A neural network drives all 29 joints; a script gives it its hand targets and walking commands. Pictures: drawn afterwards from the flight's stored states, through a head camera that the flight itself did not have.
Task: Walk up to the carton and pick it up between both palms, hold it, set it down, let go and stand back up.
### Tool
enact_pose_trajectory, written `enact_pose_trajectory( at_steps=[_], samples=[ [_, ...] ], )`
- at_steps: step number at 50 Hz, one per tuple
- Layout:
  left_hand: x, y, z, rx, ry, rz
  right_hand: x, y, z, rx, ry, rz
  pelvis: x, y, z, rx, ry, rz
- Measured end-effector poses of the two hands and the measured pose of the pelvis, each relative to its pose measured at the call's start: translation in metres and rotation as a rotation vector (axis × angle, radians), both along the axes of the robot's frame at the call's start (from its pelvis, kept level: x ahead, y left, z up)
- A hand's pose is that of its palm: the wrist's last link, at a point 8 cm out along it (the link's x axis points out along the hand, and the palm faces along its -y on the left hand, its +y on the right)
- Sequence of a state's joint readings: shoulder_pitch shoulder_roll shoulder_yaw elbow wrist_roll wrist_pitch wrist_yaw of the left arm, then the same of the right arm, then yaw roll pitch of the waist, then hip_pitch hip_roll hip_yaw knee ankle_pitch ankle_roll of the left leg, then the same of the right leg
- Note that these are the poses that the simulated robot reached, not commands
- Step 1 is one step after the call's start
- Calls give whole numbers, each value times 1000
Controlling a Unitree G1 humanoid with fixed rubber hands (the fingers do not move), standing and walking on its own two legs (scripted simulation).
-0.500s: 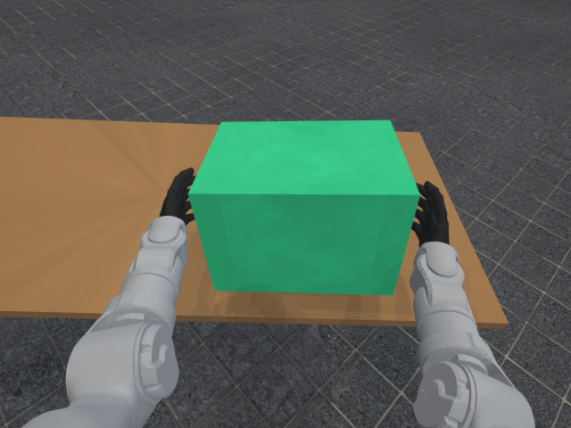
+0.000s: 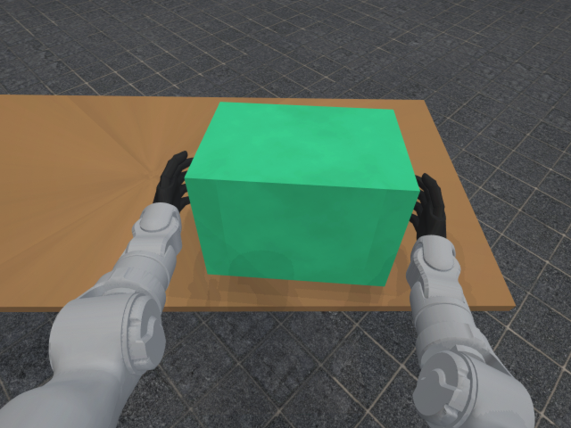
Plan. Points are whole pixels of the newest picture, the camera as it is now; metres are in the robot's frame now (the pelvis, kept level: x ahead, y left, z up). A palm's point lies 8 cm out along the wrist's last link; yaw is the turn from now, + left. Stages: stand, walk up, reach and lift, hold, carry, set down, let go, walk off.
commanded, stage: set down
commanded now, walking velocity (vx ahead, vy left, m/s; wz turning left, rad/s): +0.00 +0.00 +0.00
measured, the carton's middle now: (300, 191) +0.50 -0.01 +0.03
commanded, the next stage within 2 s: none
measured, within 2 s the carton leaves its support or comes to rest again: rests again in 1.72 s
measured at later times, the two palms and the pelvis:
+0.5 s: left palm (174, 210) +0.45 +0.19 +0.04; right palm (420, 238) +0.42 -0.20 +0.02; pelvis -0.02 +0.00 -0.01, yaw +1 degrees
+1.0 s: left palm (174, 210) +0.45 +0.19 +0.03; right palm (417, 242) +0.41 -0.19 +0.02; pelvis -0.03 +0.01 -0.02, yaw +0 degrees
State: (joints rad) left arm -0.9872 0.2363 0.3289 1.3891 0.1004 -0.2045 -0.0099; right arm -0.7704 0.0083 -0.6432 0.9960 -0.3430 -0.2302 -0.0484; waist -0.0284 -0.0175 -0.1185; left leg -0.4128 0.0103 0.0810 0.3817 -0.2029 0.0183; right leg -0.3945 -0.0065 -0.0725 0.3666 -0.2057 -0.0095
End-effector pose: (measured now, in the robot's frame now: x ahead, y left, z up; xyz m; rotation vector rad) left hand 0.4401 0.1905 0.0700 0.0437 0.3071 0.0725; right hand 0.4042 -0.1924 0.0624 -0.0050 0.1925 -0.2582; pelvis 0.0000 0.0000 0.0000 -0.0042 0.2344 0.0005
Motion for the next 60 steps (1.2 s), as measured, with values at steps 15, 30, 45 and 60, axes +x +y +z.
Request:
enact_pose_trajectory(
  at_steps=[15,30,45,60],
  samples=[
    [7,0,-30,24,34,-9,5,-2,-37,12,48,21,-7,0,-8,-8,146,7],
    [12,2,-31,38,15,-32,10,-3,-39,12,36,40,-24,4,-15,-12,224,9],
    [13,4,-35,40,-1,-39,7,-1,-43,23,21,36,-34,8,-17,-12,250,11],
    [14,5,-39,33,3,-41,6,1,-48,35,24,47,-34,7,-16,-13,247,16]
  ],
)
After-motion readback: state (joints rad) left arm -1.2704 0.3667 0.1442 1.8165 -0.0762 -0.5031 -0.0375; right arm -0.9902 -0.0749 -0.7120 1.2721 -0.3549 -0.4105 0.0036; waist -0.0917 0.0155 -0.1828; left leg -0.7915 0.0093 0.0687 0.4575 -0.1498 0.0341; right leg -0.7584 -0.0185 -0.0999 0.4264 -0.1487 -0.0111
